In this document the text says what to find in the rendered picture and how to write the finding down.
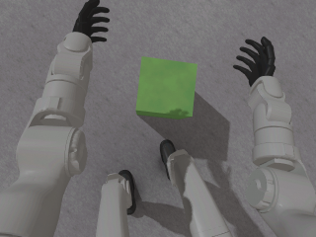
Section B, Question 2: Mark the robot left hand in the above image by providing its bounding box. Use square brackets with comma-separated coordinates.
[72, 0, 110, 43]

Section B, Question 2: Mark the robot left foot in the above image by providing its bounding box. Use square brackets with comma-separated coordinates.
[118, 170, 136, 215]

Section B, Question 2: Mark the right robot forearm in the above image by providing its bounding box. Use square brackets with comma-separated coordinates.
[247, 75, 316, 208]

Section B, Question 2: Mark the robot right foot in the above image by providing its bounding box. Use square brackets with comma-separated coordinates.
[160, 139, 176, 181]

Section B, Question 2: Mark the robot left upper arm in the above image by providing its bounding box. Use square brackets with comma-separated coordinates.
[0, 124, 88, 237]

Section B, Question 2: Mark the robot foot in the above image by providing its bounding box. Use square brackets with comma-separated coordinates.
[118, 170, 136, 215]
[160, 139, 176, 181]

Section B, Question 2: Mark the carton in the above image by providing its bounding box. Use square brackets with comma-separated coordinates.
[135, 56, 198, 119]

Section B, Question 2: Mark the robot right upper arm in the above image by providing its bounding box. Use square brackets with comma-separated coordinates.
[245, 166, 316, 237]

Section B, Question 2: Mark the robot right hand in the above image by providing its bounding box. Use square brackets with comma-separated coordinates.
[233, 37, 276, 87]

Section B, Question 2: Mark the left robot forearm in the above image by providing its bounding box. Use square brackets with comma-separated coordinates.
[16, 32, 93, 171]

